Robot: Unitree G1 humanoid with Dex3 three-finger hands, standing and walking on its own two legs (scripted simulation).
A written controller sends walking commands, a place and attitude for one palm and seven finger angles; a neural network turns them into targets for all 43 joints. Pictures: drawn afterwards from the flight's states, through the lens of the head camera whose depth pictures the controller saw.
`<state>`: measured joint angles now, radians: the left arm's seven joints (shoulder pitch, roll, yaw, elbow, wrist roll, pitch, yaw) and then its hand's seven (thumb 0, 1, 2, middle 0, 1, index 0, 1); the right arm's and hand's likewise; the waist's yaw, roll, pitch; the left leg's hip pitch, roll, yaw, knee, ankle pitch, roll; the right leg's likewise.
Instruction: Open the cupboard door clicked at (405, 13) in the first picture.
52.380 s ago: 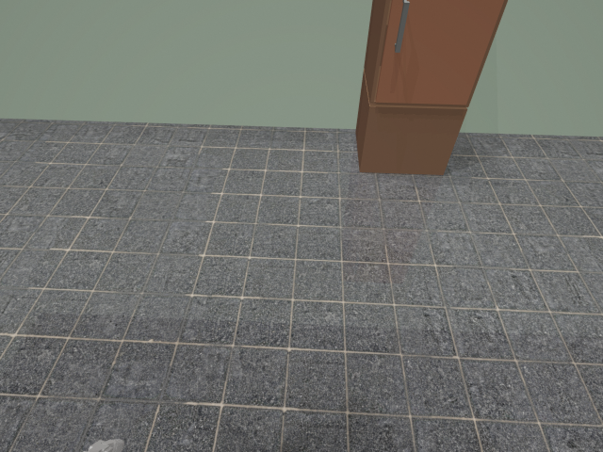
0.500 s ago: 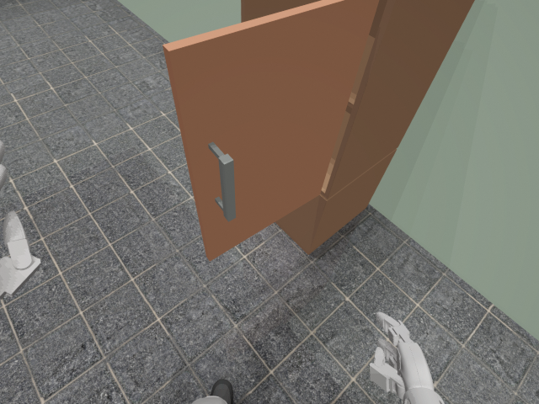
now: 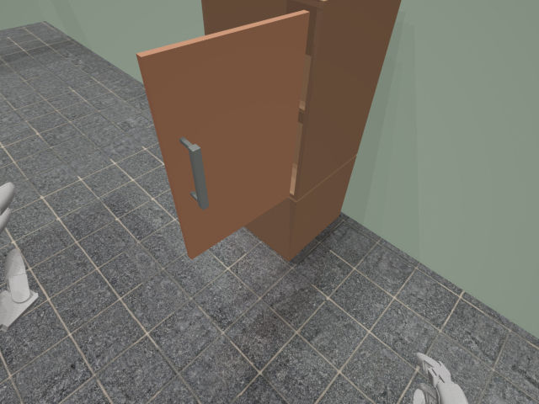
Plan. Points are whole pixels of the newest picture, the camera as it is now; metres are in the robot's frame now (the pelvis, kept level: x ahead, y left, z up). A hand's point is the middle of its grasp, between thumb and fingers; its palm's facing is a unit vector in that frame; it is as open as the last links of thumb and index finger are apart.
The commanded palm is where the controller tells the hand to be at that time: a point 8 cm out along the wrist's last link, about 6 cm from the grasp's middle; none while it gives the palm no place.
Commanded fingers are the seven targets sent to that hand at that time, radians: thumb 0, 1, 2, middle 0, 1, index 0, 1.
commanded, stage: stop stepping back and stand still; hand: left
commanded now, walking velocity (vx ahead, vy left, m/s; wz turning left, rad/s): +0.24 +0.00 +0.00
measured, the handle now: (194, 175) +0.59 +0.17 -0.01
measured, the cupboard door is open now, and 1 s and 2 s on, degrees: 86 86 86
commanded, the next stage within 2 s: let the arm hang, fingers relaxed in 0.36 s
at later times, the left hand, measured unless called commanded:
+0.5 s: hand (37, 308) +0.20 +0.26 +0.14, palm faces +0.37 -0.79 -0.49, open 7.5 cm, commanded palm none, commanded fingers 0.00 0.90 0.90 -0.20 -0.30 -0.20 -0.30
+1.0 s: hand out of the picture -0.03 +0.19 -0.17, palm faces +0.05 -0.97 -0.25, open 7.2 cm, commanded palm none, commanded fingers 0.00 0.90 0.90 -0.20 -0.30 -0.20 -0.30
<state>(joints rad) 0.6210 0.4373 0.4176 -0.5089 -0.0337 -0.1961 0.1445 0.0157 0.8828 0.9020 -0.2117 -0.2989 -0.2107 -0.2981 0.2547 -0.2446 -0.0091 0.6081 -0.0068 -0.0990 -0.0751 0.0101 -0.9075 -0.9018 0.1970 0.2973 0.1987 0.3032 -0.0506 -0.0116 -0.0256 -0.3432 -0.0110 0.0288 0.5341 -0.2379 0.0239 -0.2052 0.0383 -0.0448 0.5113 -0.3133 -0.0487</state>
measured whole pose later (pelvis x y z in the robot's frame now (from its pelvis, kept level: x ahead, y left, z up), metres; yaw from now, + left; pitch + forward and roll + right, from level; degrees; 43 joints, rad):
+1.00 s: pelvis -0.02 -0.01 +0.01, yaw +2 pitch -1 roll +0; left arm 0.26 0.22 0.02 1.12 0.01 0.02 0.02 -0.01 0.94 0.90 -0.20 -0.30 -0.20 -0.30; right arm 0.25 -0.18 0.00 1.11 -0.02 0.02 -0.03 0.00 -0.91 -0.90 0.20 0.30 0.20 0.30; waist 0.00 0.01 0.08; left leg -0.21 0.02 -0.02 0.43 -0.19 -0.02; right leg -0.15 0.05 -0.06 0.40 -0.23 -0.06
